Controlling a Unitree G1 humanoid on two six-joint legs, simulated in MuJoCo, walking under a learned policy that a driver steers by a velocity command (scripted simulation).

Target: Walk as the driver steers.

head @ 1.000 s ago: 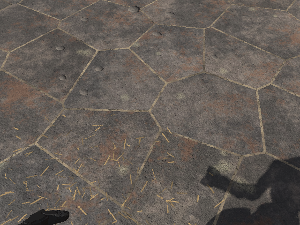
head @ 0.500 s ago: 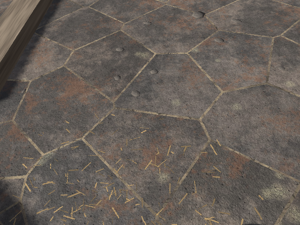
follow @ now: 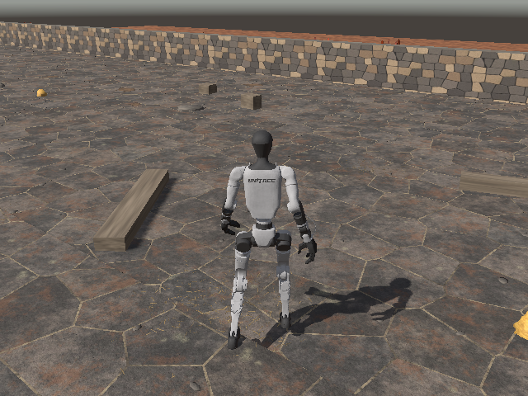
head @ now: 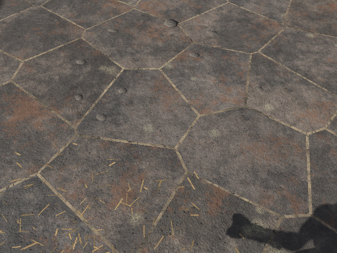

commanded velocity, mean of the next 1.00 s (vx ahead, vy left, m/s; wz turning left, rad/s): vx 0.48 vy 0.00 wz -0.06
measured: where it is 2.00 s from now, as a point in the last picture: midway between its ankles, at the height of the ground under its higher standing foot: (205, 140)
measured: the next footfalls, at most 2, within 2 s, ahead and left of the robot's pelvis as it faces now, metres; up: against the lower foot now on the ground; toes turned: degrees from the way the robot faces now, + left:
right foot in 0.08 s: +0.13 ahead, -0.15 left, -0.15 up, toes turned -1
left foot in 0.54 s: +0.50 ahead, +0.01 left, -0.15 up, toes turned -2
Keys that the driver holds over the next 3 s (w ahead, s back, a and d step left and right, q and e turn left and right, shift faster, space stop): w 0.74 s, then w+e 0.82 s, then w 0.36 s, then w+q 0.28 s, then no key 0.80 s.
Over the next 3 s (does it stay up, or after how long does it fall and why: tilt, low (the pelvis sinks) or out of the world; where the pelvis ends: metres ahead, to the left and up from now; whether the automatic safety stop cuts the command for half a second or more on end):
stays up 1.30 -0.40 -0.08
